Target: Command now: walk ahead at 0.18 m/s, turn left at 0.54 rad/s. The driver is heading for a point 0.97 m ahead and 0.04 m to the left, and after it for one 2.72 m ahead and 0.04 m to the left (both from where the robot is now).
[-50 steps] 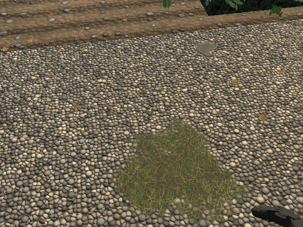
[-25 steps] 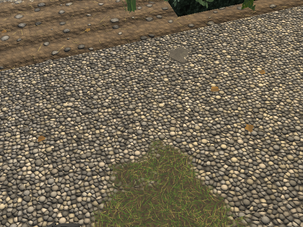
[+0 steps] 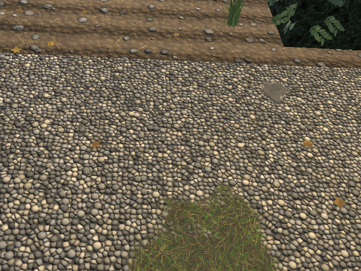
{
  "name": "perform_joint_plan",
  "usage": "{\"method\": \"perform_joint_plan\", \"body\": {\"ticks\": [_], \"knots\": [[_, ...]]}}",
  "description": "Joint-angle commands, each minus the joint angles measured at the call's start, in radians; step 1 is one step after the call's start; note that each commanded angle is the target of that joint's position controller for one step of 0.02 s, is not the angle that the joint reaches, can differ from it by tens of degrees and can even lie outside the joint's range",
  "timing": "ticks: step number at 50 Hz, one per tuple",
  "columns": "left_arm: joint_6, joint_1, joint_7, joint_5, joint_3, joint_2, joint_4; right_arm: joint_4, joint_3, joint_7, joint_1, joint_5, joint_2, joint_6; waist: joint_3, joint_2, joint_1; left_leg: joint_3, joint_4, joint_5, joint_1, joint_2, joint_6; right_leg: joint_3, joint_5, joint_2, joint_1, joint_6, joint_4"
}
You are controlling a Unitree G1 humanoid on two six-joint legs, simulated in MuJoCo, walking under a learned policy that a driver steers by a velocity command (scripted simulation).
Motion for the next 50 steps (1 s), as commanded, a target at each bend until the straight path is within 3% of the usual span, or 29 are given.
{"method": "perform_joint_plan", "body": {"ticks": [1, 6, 10, 13, 15, 16, 17, 18, 19, 20, 22, 23, 28, 29, 30, 33, 34, 37, 38, 39, 41, 43, 44, 45, 46, 47, 48, 49, 50], "knots": [[-0.039, -0.088, -0.018, -0.012, 0.019, 0.077, -0.07, -0.044, -0.034, -0.015, 0.047, 0.007, -0.15, -0.026, -0.048, 0.158, -0.003, -0.373, -0.271, -0.244, 0.258, 0.226, 0.14, 0.071, 0.114, -0.034, -0.203, -0.002, -0.083], [-0.088, -0.138, -0.041, -0.012, 0.007, 0.062, -0.069, -0.039, -0.046, -0.017, 0.074, 0.011, -0.188, -0.044, -0.021, 0.18, -0.03, -0.357, -0.275, -0.199, 0.219, 0.196, 0.15, 0.065, 0.17, -0.02, -0.087, 0.014, -0.328], [-0.115, -0.155, -0.059, -0.019, -0.002, 0.067, -0.088, -0.055, -0.051, -0.008, 0.073, 0.015, -0.205, -0.037, -0.013, 0.181, -0.042, -0.397, -0.248, -0.214, 0.154, 0.177, 0.159, 0.054, 0.12, 0.004, 0.013, 0.003, -0.413], [-0.133, -0.089, -0.063, -0.023, 0.0, 0.088, -0.078, -0.073, -0.049, -0.004, 0.048, 0.016, -0.203, -0.03, -0.027, 0.19, -0.006, -0.416, -0.211, -0.174, 0.052, 0.145, 0.145, 0.041, 0.151, 0.024, 0.204, -0.002, -0.478], [-0.138, 0.035, -0.059, -0.021, 0.007, 0.098, -0.047, -0.089, -0.036, -0.005, 0.014, 0.018, -0.165, -0.026, -0.037, 0.175, 0.069, -0.408, -0.122, -0.152, -0.045, 0.097, 0.108, 0.028, 0.193, 0.008, 0.394, -0.021, -0.572], [-0.139, 0.146, -0.057, -0.015, 0.016, 0.123, -0.016, -0.097, -0.021, -0.005, 0.006, 0.011, -0.115, -0.029, -0.08, 0.129, 0.113, -0.362, -0.004, -0.192, -0.123, 0.066, 0.071, 0.068, 0.186, -0.064, 0.54, -0.05, -0.586], [-0.135, 0.269, -0.052, 0.004, 0.019, 0.164, 0.005, -0.097, 0.003, -0.001, 0.053, -0.003, -0.03, -0.032, -0.17, -0.062, 0.127, -0.218, 0.318, -0.333, -0.234, -0.034, 0.011, 0.274, 0.071, -0.252, 0.708, -0.113, -0.622], [-0.127, 0.319, -0.067, 0.017, 0.039, 0.254, 0.035, -0.153, -0.002, 0.002, 0.096, 0.029, -0.055, -0.051, -0.153, -0.276, 0.088, -0.141, 0.504, -0.391, -0.479, -0.084, 0.005, 0.659, -0.194, -0.409, 0.762, -0.269, -0.727], [-0.128, 0.259, -0.075, 0.001, 0.026, 0.188, 0.019, -0.131, -0.022, 0.002, 0.077, 0.038, -0.143, -0.062, -0.035, -0.187, 0.086, -0.141, 0.615, -0.328, -0.579, -0.01, -0.002, 0.678, -0.354, -0.417, 0.68, -0.301, -0.775], [-0.131, 0.227, -0.074, -0.01, 0.008, 0.124, 0.005, -0.12, -0.034, 0.004, 0.026, 0.034, -0.181, -0.062, 0.032, -0.136, 0.092, -0.139, 0.645, -0.235, -0.588, 0.017, 0.0, 0.563, -0.3, -0.362, 0.623, -0.269, -0.78], [-0.13, 0.19, -0.071, -0.006, -0.01, 0.087, -0.002, -0.117, -0.033, 0.01, -0.001, 0.015, -0.154, -0.063, 0.044, -0.092, 0.07, -0.118, 0.626, -0.109, -0.55, 0.061, -0.003, 0.401, -0.083, -0.291, 0.555, -0.233, -0.792], [-0.131, 0.187, -0.069, -0.008, -0.017, 0.075, -0.001, -0.124, -0.029, 0.02, -0.017, 0.018, -0.132, -0.069, 0.042, -0.096, 0.06, -0.115, 0.579, -0.061, -0.524, 0.09, 0.0, 0.341, -0.005, -0.267, 0.522, -0.225, -0.807], [-0.116, 0.264, -0.061, -0.011, -0.013, 0.124, 0.04, -0.195, 0.001, 0.046, -0.159, -0.005, -0.051, -0.088, 0.002, -0.07, 0.096, 0.017, 0.355, 0.127, -0.438, 0.108, -0.044, 0.164, 0.4, -0.216, 0.49, -0.244, -0.811], [-0.112, 0.277, -0.064, -0.014, -0.015, 0.125, 0.044, -0.202, 0.006, 0.053, -0.17, 0.002, -0.042, -0.087, -0.004, -0.071, 0.097, 0.03, 0.314, 0.153, -0.407, 0.104, -0.049, 0.131, 0.435, -0.209, 0.474, -0.243, -0.801], [-0.119, 0.302, -0.065, 0.005, -0.015, 0.128, 0.046, -0.179, -0.006, 0.062, -0.129, 0.002, -0.061, -0.091, -0.056, -0.066, 0.09, 0.028, 0.423, 0.268, -0.347, 0.103, -0.051, 0.118, 0.48, -0.229, 0.465, -0.251, -0.75], [-0.118, 0.34, -0.063, -0.017, -0.03, 0.103, 0.052, -0.202, -0.001, 0.073, -0.204, 0.008, -0.066, -0.099, 0.008, -0.05, 0.103, 0.045, 0.402, 0.256, -0.414, 0.108, -0.031, 0.116, 0.464, -0.24, 0.47, -0.247, -0.701], [-0.112, 0.441, -0.047, -0.021, -0.032, 0.084, 0.095, -0.23, -0.003, 0.085, -0.276, 0.01, -0.069, -0.112, 0.027, -0.065, 0.128, -0.041, 0.38, 0.322, -0.588, 0.147, -0.013, 0.169, 0.41, -0.28, 0.647, -0.228, -0.639], [-0.099, 0.648, -0.014, -0.013, -0.024, 0.103, 0.127, -0.294, 0.002, 0.125, -0.502, 0.018, -0.066, -0.154, 0.103, -0.064, 0.231, -0.042, 0.293, 0.211, -0.992, 0.161, -0.001, 0.276, 0.336, -0.332, 0.981, -0.22, -0.556], [-0.091, 0.616, 0.001, -0.02, -0.026, 0.094, 0.109, -0.304, 0.007, 0.139, -0.526, 0.022, -0.062, -0.163, 0.13, -0.048, 0.214, -0.065, 0.182, 0.308, -0.966, 0.188, -0.006, 0.251, 0.311, -0.322, 0.942, -0.194, -0.557], [-0.088, 0.557, 0.004, -0.008, -0.029, 0.092, 0.08, -0.295, 0.015, 0.156, -0.53, 0.024, -0.05, -0.166, 0.15, -0.024, 0.209, -0.008, 0.086, 0.454, -0.786, 0.159, -0.015, 0.185, 0.24, -0.273, 0.752, -0.178, -0.554], [-0.08, 0.482, -0.007, -0.012, -0.027, 0.105, 0.042, -0.246, 0.024, 0.171, -0.426, 0.021, -0.017, -0.154, 0.097, -0.008, 0.167, 0.012, 0.066, 0.663, -0.307, 0.105, -0.016, 0.1, 0.125, -0.226, 0.409, -0.154, -0.573], [-0.085, 0.471, -0.017, -0.025, -0.019, 0.115, 0.04, -0.216, 0.007, 0.149, -0.375, 0.036, -0.058, -0.133, 0.101, -0.012, 0.124, -0.014, 0.066, 0.615, -0.171, 0.099, -0.025, 0.085, 0.114, -0.209, 0.392, -0.13, -0.505], [-0.082, 0.463, -0.021, -0.025, -0.016, 0.125, 0.031, -0.185, -0.006, 0.133, -0.306, 0.028, -0.091, -0.131, 0.073, -0.004, 0.09, -0.018, 0.016, 0.588, -0.141, 0.099, -0.023, 0.094, 0.206, -0.195, 0.474, -0.117, -0.395], [-0.075, 0.459, -0.02, -0.021, -0.013, 0.131, 0.027, -0.123, -0.023, 0.117, -0.178, 0.022, -0.126, -0.127, 0.007, -0.012, 0.04, -0.016, -0.024, 0.612, -0.034, 0.107, -0.026, 0.105, 0.311, -0.185, 0.527, -0.107, -0.229], [-0.066, 0.433, -0.019, -0.016, -0.005, 0.145, 0.035, -0.062, -0.043, 0.107, -0.024, 0.024, -0.165, -0.122, -0.076, -0.009, -0.047, 0.01, -0.047, 0.656, 0.193, 0.115, -0.034, 0.086, 0.371, -0.169, 0.447, -0.068, 0.01], [-0.072, 0.441, -0.022, -0.019, -0.009, 0.123, 0.054, -0.007, -0.055, 0.097, 0.16, 0.001, -0.199, -0.114, -0.148, 0.049, -0.146, 0.031, -0.02, 0.691, 0.466, 0.153, -0.029, 0.071, 0.177, -0.102, 0.264, -0.007, 0.343], [-0.083, 0.599, -0.034, -0.004, -0.036, -0.031, 0.073, 0.011, -0.022, 0.099, 0.199, -0.056, -0.213, -0.124, -0.27, 0.323, -0.065, -0.081, 0.35, 1.067, 0.816, 0.296, 0.006, 0.169, -0.591, -0.022, -0.128, 0.029, 0.803], [-0.12, 0.773, -0.044, -0.041, -0.047, -0.037, 0.077, 0.008, -0.029, 0.103, 0.21, -0.049, -0.24, -0.109, -0.436, 0.529, -0.005, -0.226, 0.381, 1.297, 0.848, 0.375, 0.074, 0.286, -0.528, -0.019, -0.201, 0.02, 0.901], [-0.134, 0.707, -0.035, -0.08, -0.044, 0.005, 0.031, 0.043, -0.057, 0.108, 0.241, -0.033, -0.277, -0.077, -0.519, 0.435, -0.026, -0.439, 0.135, 0.743, 0.785, 0.458, 0.176, 0.214, -0.422, -0.014, -0.234, 0.036, 0.926]]}}
Velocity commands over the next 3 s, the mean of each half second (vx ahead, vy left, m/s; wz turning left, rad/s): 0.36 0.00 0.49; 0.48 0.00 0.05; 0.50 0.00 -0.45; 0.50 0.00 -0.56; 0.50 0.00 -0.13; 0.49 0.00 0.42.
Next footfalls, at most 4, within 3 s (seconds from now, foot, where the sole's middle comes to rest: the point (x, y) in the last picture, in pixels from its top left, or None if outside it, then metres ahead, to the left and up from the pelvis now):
0.32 right None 0.19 -0.14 -0.78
0.94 left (81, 269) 0.54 0.32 -0.93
1.46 right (127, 193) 0.87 0.16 -0.93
1.92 left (100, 141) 1.17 0.32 -0.93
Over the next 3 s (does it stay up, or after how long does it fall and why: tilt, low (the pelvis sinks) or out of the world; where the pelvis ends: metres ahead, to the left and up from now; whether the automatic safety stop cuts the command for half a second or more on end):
stays up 1.52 0.07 -0.17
